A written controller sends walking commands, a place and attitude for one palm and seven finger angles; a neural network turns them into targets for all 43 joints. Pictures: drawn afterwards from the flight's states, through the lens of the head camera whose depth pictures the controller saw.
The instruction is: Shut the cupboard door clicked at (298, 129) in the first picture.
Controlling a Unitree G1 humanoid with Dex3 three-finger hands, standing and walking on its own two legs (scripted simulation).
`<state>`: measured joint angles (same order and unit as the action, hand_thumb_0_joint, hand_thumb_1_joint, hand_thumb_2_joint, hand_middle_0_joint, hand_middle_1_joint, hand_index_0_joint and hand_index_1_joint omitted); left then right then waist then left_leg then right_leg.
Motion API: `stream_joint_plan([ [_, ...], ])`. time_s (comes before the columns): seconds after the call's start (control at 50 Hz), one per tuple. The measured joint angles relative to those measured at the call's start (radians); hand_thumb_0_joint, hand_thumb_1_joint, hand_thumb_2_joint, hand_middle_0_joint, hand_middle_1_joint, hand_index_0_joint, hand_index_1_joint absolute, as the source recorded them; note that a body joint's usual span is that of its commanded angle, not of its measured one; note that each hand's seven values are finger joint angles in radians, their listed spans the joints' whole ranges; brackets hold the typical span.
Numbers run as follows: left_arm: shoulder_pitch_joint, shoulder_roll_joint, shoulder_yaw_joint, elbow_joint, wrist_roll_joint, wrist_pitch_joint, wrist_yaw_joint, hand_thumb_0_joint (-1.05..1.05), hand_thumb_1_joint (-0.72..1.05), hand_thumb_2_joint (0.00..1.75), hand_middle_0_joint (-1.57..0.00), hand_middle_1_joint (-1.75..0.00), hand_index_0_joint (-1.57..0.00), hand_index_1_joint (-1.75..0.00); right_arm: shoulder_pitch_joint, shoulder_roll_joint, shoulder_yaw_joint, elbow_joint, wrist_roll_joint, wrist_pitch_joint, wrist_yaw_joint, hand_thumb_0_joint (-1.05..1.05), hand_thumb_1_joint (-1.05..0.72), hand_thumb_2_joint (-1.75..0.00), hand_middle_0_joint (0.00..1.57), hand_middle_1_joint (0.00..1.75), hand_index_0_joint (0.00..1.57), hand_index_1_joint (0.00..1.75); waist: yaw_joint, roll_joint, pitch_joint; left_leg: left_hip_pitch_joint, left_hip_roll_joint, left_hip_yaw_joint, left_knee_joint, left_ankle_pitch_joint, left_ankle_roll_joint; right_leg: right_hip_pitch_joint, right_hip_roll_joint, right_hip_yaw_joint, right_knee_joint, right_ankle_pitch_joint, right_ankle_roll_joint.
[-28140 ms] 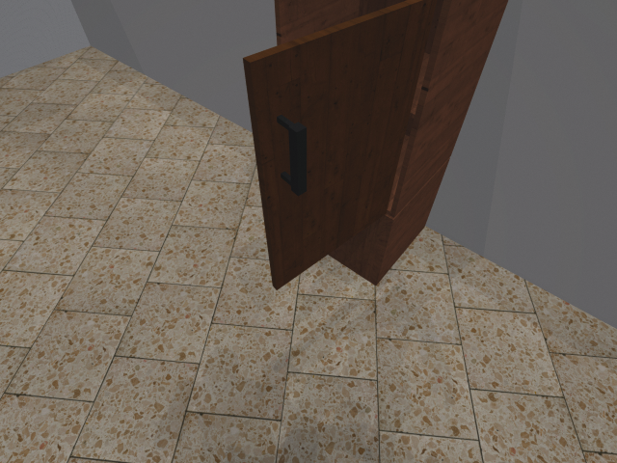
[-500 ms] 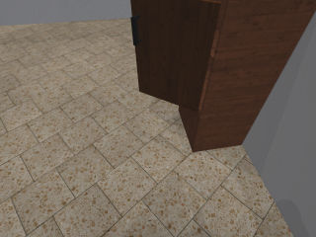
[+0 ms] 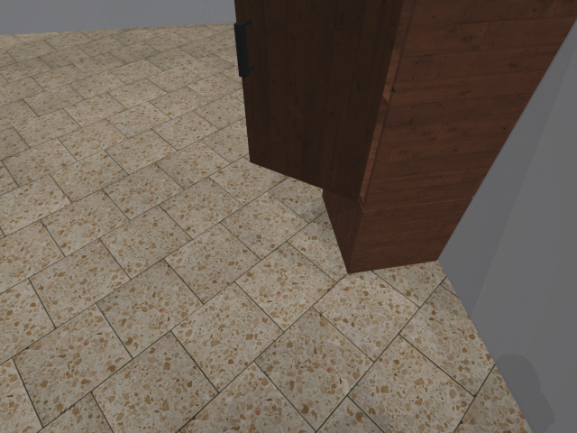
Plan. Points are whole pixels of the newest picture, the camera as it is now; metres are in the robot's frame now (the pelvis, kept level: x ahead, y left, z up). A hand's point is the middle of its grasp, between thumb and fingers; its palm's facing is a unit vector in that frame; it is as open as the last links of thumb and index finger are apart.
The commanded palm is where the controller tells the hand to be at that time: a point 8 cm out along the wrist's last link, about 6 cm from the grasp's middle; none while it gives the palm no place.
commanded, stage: look to check the result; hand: left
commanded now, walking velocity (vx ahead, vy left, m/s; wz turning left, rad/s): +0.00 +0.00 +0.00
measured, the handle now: (245, 48) +1.00 +0.16 +0.07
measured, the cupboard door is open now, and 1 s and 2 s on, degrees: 52 52 52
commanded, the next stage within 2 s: walk to a spot facing it in 0.38 s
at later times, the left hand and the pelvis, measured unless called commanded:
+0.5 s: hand out of the picture +0.08 +0.23 -0.16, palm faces -0.01 -0.95 -0.31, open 7.4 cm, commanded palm none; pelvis +0.02 -0.01 +0.00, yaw +0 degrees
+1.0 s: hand out of the picture +0.02 +0.22 -0.19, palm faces +0.22 -0.95 -0.23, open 7.4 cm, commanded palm none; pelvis +0.01 +0.01 -0.02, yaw +13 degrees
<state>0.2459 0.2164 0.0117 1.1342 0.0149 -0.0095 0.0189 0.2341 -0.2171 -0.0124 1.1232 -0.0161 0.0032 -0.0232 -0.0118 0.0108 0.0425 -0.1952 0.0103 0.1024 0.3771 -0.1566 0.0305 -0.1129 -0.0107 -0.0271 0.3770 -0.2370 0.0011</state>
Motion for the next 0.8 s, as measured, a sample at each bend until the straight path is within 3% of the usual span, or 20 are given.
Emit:
stream_joint_plan([
  [0.36, -0.081, 0.067, -0.001, -0.007, 0.000, -0.009, -0.011, 0.01, 0.91, 0.90, -0.20, -0.30, -0.20, -0.30, -0.094, -0.080, 0.001, -0.008, 0.000, -0.009, 0.007, 0.00, -0.90, -0.90, 0.20, 0.30, 0.20, 0.30, 0.004, 0.000, -0.007, 0.036, 0.000, -0.005, -0.040, 0.003, -0.008, 0.042, 0.003, -0.004, -0.049, 0.007, -0.004],
  [0.6, -0.112, 0.084, -0.001, -0.023, -0.002, -0.006, -0.009, 0.01, 0.91, 0.90, -0.20, -0.30, -0.20, -0.30, -0.117, -0.097, 0.005, -0.023, 0.000, -0.004, 0.010, 0.00, -0.90, -0.90, 0.20, 0.30, 0.20, 0.30, -0.004, -0.003, -0.008, 0.036, -0.002, -0.019, -0.041, -0.003, -0.016, 0.049, 0.003, -0.019, -0.053, -0.005, -0.008],
  [0.74, -0.101, 0.039, 0.011, -0.085, -0.001, 0.016, 0.005, 0.01, 0.91, 0.90, -0.20, -0.30, -0.20, -0.30, -0.080, -0.053, -0.003, -0.056, -0.001, 0.033, 0.014, 0.00, -0.91, -0.90, 0.20, 0.30, 0.20, 0.30, -0.010, 0.005, 0.021, -0.063, -0.010, -0.073, 0.131, -0.066, -0.027, 0.000, -0.010, -0.080, 0.066, -0.078, -0.012],
  [0.8, -0.082, 0.016, 0.019, -0.113, 0.007, 0.021, 0.008, 0.01, 0.91, 0.90, -0.20, -0.30, -0.20, -0.30, -0.060, -0.024, -0.014, -0.077, -0.001, 0.054, 0.018, 0.00, -0.91, -0.90, 0.20, 0.30, 0.20, 0.30, -0.008, 0.000, 0.050, -0.131, -0.004, -0.071, 0.341, -0.230, -0.044, -0.007, -0.025, -0.113, 0.123, -0.116, -0.011],
])
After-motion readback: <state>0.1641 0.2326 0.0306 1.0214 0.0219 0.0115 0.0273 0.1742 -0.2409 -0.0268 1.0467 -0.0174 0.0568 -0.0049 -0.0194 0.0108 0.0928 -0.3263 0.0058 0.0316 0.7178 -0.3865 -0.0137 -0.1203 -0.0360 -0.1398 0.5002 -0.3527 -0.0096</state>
